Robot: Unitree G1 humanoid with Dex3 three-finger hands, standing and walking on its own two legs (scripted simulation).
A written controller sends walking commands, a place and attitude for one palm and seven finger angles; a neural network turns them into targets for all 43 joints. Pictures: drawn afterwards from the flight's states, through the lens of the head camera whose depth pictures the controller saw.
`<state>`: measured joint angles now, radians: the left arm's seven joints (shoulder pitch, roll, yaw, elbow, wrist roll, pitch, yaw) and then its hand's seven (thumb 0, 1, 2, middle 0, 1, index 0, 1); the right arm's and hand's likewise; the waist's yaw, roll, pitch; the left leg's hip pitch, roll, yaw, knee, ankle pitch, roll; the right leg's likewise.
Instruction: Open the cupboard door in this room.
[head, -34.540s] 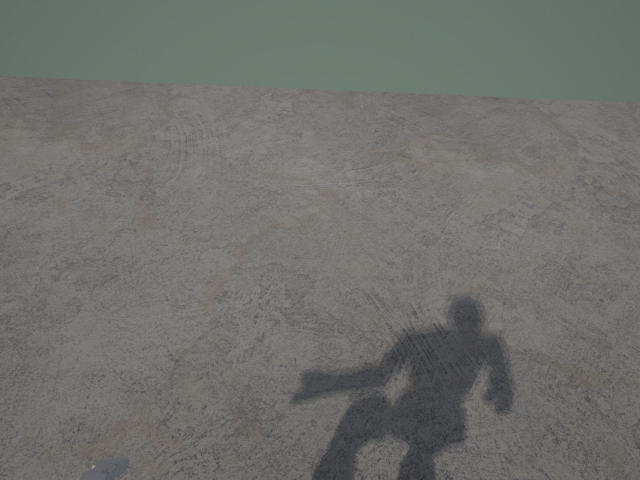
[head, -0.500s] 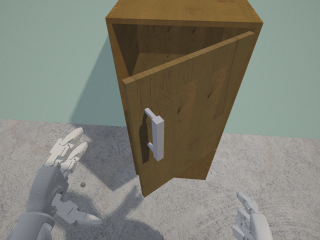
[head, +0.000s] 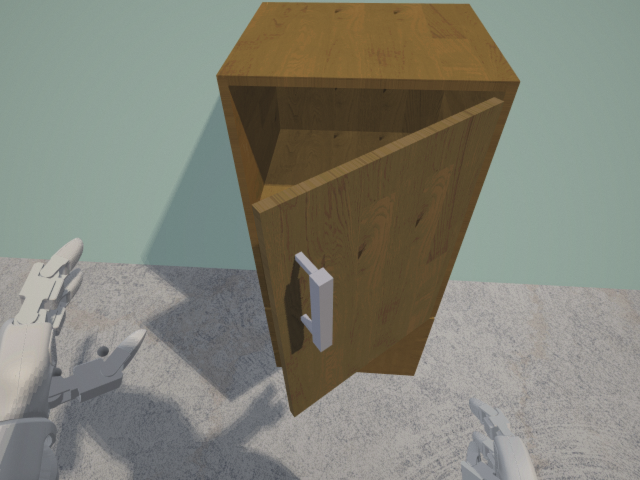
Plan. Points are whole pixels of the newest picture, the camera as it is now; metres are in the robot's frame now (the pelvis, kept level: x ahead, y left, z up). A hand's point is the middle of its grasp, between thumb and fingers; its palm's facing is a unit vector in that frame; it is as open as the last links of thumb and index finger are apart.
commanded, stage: draw the hand back to the body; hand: left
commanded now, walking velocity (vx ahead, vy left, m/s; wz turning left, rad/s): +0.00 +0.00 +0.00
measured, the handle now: (313, 303) +0.34 +0.06 +0.04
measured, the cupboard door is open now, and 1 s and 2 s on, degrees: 40 40 40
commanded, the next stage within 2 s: step back with the hand held close in 0.54 s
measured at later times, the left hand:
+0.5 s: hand (94, 346) +0.19 +0.24 +0.15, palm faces +0.45 -0.79 -0.41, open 7.5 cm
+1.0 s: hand (74, 375) +0.16 +0.25 +0.15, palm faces +0.31 -0.79 -0.53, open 7.4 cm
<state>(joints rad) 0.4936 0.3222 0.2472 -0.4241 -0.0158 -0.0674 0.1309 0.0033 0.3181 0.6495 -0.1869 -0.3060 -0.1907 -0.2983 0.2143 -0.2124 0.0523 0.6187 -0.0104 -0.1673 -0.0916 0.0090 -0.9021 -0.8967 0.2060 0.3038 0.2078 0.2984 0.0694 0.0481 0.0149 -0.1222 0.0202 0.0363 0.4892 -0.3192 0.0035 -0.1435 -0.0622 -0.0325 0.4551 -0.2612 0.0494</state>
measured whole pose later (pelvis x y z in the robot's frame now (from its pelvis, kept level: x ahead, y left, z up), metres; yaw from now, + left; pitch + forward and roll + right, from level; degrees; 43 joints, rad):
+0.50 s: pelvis +0.00 -0.02 +0.01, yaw +0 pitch -4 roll -1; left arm 0.46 0.32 0.32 -0.38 -0.03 -0.06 0.12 0.02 0.88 0.89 -0.21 -0.31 -0.21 -0.30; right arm 0.18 -0.22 0.01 0.65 -0.01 -0.13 -0.08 0.01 -0.90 -0.90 0.20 0.30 0.21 0.30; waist 0.08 0.06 0.03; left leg -0.05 0.05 0.03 0.40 -0.27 -0.02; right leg -0.08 -0.03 -0.04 0.37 -0.22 0.02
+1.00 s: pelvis -0.05 +0.00 +0.00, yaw -2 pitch +0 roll +0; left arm 0.57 0.42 0.39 -0.49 -0.03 -0.14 0.11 0.02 0.89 0.90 -0.21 -0.31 -0.22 -0.30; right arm 0.15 -0.24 -0.01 0.55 0.00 -0.03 -0.09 0.01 -0.90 -0.90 0.20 0.30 0.21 0.30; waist 0.01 0.01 0.07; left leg -0.23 0.03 0.07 0.46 -0.22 0.00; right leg -0.25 -0.05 0.00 0.41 -0.14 0.05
